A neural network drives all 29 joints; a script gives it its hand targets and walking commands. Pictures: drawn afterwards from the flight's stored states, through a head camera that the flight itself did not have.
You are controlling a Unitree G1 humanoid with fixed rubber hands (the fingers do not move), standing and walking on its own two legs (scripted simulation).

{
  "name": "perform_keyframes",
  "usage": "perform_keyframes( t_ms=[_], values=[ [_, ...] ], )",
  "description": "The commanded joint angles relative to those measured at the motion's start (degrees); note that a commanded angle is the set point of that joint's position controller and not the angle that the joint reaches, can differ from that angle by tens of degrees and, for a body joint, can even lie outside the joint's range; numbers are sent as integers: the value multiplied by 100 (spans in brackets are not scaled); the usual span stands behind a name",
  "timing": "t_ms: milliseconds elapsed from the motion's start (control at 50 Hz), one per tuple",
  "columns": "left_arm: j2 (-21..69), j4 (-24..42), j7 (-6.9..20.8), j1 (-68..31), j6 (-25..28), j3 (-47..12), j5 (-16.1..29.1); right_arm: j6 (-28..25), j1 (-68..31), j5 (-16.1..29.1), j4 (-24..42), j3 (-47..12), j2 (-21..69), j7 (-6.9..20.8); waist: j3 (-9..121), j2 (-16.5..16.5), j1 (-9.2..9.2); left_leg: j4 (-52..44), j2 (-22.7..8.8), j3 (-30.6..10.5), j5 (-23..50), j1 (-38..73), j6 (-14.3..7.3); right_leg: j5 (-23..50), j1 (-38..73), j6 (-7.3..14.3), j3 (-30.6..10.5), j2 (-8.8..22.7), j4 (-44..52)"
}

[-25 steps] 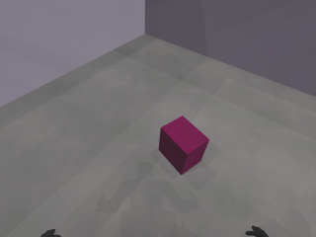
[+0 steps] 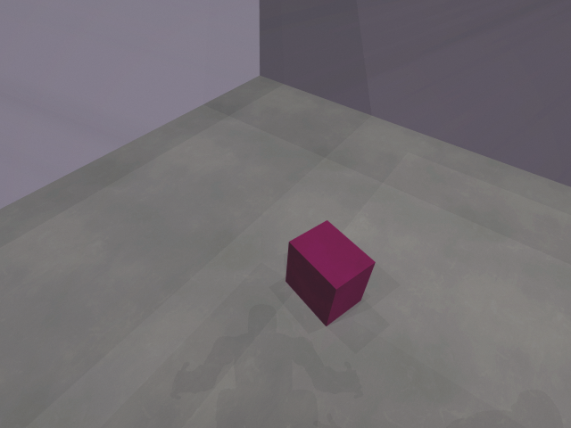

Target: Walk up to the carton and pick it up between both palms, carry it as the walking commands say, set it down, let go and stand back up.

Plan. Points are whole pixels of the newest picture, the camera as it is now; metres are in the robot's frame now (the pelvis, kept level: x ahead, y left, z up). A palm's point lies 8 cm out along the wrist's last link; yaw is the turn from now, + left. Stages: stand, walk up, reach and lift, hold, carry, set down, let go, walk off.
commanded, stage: stand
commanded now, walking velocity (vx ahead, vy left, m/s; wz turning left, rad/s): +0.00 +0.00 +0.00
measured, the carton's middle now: (326, 272) +0.85 -0.19 -0.64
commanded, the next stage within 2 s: walk up in 1.54 s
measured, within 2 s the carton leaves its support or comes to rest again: neither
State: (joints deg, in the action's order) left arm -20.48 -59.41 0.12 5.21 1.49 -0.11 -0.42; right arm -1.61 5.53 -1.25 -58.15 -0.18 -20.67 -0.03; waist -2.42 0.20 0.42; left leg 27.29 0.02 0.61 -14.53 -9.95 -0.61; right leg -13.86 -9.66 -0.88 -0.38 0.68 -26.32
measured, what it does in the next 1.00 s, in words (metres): stands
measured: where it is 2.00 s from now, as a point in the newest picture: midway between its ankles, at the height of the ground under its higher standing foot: outside the picture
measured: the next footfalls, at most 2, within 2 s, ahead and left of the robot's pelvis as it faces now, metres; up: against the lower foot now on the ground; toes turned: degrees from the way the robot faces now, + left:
right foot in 1.98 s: +0.12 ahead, -0.15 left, +0.00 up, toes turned -7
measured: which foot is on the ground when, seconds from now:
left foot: down 0.00-1.00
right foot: down 0.00-1.00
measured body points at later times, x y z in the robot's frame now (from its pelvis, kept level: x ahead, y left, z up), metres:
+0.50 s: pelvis +0.00 -0.01 +0.01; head +0.00 -0.01 +0.46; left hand +0.09 +0.29 -0.12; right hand +0.09 -0.31 -0.12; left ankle +0.00 +0.11 -0.74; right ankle +0.01 -0.13 -0.74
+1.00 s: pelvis +0.00 -0.01 +0.01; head +0.00 -0.01 +0.46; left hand +0.10 +0.29 -0.12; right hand +0.10 -0.32 -0.12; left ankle +0.00 +0.11 -0.74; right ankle +0.01 -0.13 -0.74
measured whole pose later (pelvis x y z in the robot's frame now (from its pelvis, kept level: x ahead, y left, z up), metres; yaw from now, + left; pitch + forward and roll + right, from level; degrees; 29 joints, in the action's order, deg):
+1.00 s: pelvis +0.00 -0.01 +0.01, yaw +0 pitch -3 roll +0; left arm -20.6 -63.5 0.1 5.0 1.2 0.3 -0.4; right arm -1.2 6.3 -1.1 -61.9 -0.2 -21.1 -0.3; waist -1.9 -0.1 0.2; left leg 20.4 -0.9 0.0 -11.1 -6.7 0.6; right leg -10.7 -6.5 0.1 0.2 -0.2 -19.8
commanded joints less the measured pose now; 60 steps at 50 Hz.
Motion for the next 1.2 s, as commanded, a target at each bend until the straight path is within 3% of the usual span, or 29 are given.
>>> perform_keyframes(
  t_ms=[0, 40, 60, 180, 300, 340, 400, 540, 620, 640, 680, 780, 840, 1180],
  values=[
    [-1046, 243, -40, -321, 116, 203, 7, -85, -266, 0, 237, 220, -1100, -39, 426, -28, -12, -746, -684, -638, 916, 83, -197, 864, 166, 258, -497, 606, 557],
    [-1047, 207, -43, -331, 108, 204, -6, -86, -294, -20, 220, 239, -1147, -34, 319, -149, -43, -824, -677, -641, 887, 64, -163, 855, 119, 235, -489, 609, 613],
    [-1043, 180, -34, -304, 103, 218, 12, -88, -272, -6, 182, 210, -1092, -47, 434, -20, 5, -829, -693, -648, 820, 101, -168, 755, 158, 238, -500, 621, 621],
    [-1077, 62, -26, -332, 72, 213, -5, -74, -291, -8, 88, 209, -1111, -46, 296, -21, -19, -975, -691, -648, 445, 56, -140, 527, 130, 238, -491, 627, 778],
    [-1075, 16, -33, -353, 74, 216, -25, -86, -284, 9, 38, 206, -1122, -49, 363, -101, -35, -1020, -719, -663, 609, 122, -130, 636, 141, 247, -516, 630, 833],
    [-1086, -35, -31, -345, 84, 220, -10, -74, -232, 9, 51, 194, -1079, -46, 353, 26, -69, -1016, -724, -656, 758, 218, -120, 706, 135, 225, -535, 654, 849],
    [-1078, -60, -31, -339, 69, 216, -3, -68, -240, -8, 2, 207, -1150, -61, 313, -81, -51, -1021, -724, -668, 760, 168, -122, 696, 179, 240, -539, 662, 877],
    [-1064, -102, -40, -304, 64, 208, -14, -49, -204, 29, -18, 207, -1097, -61, 389, 41, -48, -1005, -728, -651, 842, 251, -116, 819, 237, 227, -516, 672, 944],
    [-1102, -87, -36, -321, 63, 231, 3, -56, -197, -14, -57, 201, -1125, -61, 272, -79, -33, -1053, -727, -641, 803, 160, -123, 756, 200, 248, -547, 677, 937],
    [-1132, -109, -43, -285, 64, 240, 5, -45, -163, 14, -66, 191, -1099, -60, 336, 97, -5, -1051, -744, -667, 856, 208, -124, 747, 203, 246, -523, 662, 926],
    [-1079, -99, -41, -291, 60, 227, 7, -46, -183, 2, -72, 197, -1133, -74, 376, -39, -20, -1043, -748, -618, 889, 305, -102, 862, 195, 246, -565, 696, 955],
    [-1092, -109, -42, -307, 61, 232, 12, -37, -124, 13, -75, 203, -1112, -68, 393, 54, -31, -1003, -742, -617, 976, 252, -115, 963, 301, 241, -525, 712, 957],
    [-1128, -108, -48, -315, 53, 246, 6, -32, -215, 18, -73, 198, -1167, -67, 378, -82, -19, -1038, -732, -592, 968, 306, -86, 957, 253, 232, -548, 701, 990],
    [-1113, -115, -52, -334, 49, 245, 1, -47, -184, 24, -58, 194, -1144, -77, 411, -46, -51, -1100, -803, -589, 1075, 363, -75, 1065, 336, 230, -529, 703, 1015]
  ],
)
